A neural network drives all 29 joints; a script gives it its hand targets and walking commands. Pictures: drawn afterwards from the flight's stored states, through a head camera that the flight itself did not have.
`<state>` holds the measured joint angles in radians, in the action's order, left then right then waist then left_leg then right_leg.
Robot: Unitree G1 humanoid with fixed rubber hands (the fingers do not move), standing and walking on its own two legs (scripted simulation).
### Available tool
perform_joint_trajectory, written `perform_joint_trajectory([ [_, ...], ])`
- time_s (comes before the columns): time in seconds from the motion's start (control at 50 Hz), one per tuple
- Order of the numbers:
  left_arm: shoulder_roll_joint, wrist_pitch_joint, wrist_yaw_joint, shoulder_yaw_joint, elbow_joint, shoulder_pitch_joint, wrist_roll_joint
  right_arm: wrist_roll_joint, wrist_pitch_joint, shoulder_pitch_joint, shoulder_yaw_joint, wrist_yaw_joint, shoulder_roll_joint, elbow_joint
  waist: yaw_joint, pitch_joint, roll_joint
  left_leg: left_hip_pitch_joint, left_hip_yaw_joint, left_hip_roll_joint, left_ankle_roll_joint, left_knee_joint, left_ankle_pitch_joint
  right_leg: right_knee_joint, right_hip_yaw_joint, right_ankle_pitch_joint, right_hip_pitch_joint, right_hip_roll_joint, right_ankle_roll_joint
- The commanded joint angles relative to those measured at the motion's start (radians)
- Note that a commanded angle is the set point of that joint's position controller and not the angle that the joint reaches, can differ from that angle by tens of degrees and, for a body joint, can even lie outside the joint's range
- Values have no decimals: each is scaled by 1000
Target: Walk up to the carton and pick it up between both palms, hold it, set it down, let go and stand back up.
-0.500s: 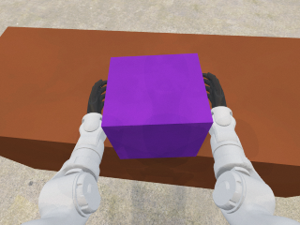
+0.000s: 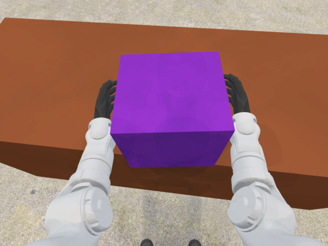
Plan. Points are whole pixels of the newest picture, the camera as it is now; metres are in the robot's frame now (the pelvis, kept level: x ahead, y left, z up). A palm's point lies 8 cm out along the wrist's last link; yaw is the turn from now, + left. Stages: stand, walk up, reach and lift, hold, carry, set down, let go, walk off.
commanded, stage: set down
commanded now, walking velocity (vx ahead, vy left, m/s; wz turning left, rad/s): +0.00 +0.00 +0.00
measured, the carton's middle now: (170, 114) +0.45 -0.02 -0.02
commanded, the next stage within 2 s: none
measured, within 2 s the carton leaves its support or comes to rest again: neither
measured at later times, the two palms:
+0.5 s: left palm (104, 113) +0.44 +0.15 +0.02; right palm (239, 107) +0.44 -0.18 +0.02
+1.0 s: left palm (102, 103) +0.48 +0.16 +0.01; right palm (239, 96) +0.47 -0.19 +0.02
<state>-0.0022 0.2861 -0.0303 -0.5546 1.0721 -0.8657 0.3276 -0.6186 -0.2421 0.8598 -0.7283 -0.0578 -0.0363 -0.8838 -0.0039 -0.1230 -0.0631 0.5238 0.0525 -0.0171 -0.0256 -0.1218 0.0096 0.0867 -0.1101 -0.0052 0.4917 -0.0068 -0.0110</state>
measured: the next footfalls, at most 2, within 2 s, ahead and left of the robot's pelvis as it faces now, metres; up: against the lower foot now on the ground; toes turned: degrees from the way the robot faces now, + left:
none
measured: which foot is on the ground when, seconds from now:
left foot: down 0.00-1.00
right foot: down 0.00-1.00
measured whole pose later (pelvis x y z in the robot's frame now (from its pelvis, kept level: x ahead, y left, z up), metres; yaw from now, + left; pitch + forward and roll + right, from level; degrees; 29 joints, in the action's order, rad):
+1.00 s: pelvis +0.00 +0.01 -0.01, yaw -5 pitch +34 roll +0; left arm 0.20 0.41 -0.08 -0.13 1.43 -1.05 -0.14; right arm 0.15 -0.31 1.09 -0.06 0.03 0.23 -1.38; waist -0.03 -0.29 -0.01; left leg 0.79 -0.03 -0.02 -0.01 -0.27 0.07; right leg 0.20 -0.03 -0.02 0.77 -0.01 0.01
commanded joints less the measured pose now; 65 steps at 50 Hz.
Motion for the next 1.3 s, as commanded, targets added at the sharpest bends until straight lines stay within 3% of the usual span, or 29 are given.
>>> perform_joint_trajectory([
  [0.0,-385,36,87,203,-52,-486,59,-34,-2,428,206,-68,-419,-30,28,-625,62,-170,-40,29,2,-48,-183,132,16,375,-450,20,44],
  [0.22,-331,39,86,173,-75,-476,60,-50,-2,414,173,-65,-366,-15,22,-612,79,-148,-36,25,7,-31,-153,133,15,365,-468,17,48],
  [0.28,-330,40,86,167,-53,-460,47,-27,5,415,200,-58,-378,-11,16,-620,89,-127,-42,33,18,-35,-159,145,26,426,-508,16,55],
  [0.4,-235,29,79,138,-68,-445,39,-6,25,405,171,-48,-275,-16,11,-604,79,-127,-43,32,17,-28,-128,145,31,371,-482,19,50],
  [0.48,-201,28,70,142,-55,-447,19,40,24,414,199,-40,-241,-35,7,-644,87,-147,-48,27,15,-42,-164,157,30,416,-475,26,51],
  [0.54,-84,43,42,131,-56,-440,-10,97,11,427,190,-16,-119,-26,-1,-703,96,-148,-57,27,14,-59,-192,164,44,428,-449,31,52],
  [0.56,-65,49,50,134,-60,-423,-35,108,12,441,256,-13,-129,24,28,-638,143,-125,-57,42,18,-54,-168,155,34,359,-464,22,49],
  [0.6,-4,59,47,136,-43,-418,-65,153,12,437,264,-2,-63,-4,10,-670,140,-82,-67,37,32,-43,-173,177,51,382,-488,16,44],
  [0.64,100,73,17,170,-21,-434,-133,249,6,462,286,29,56,-47,3,-746,112,-52,-74,36,32,-59,-164,194,67,381,-447,18,30],
  [0.74,222,101,-40,337,97,-485,-340,519,-14,518,484,64,202,-198,-17,-853,37,1,-81,19,15,-125,-178,251,109,433,-385,9,9],
  [0.86,331,158,-52,414,207,-560,-457,747,-88,594,640,91,355,-326,-30,-943,43,54,-95,11,3,-191,-299,293,124,544,-371,0,33],
  [1.02,371,178,-37,482,313,-516,-546,896,-141,577,756,74,501,-474,-42,-968,73,-16,-108,-8,-29,-266,-466,279,140,539,-227,20,30],
  [1.08,376,187,-32,526,278,-545,-597,934,-157,605,772,53,564,-461,-55,-1025,52,-197,-108,-13,-66,-328,-602,250,123,482,-39,56,34],
  [1.16,360,176,-40,585,148,-599,-675,994,-164,638,807,12,618,-395,-93,-1177,27,-499,-107,-21,-118,-444,-873,174,99,396,247,105,34],
  [1.2,354,162,-39,585,94,-592,-703,1026,-157,644,851,-2,612,-343,-108,-1250,70,-449,-111,-10,-113,-460,-894,184,106,481,167,105,37],
  [1.22,358,154,-34,575,82,-579,-709,1041,-151,642,876,-6,605,-321,-115,-1278,111,-339,-115,4,-95,-445,-845,213,116,561,42,94,48],
  [1.28,394,130,-12,533,77,-527,-705,1047,-122,640,912,-5,594,-263,-103,-1307,247,125,-118,29,-3,-303,-544,342,140,751,-438,31,95],
])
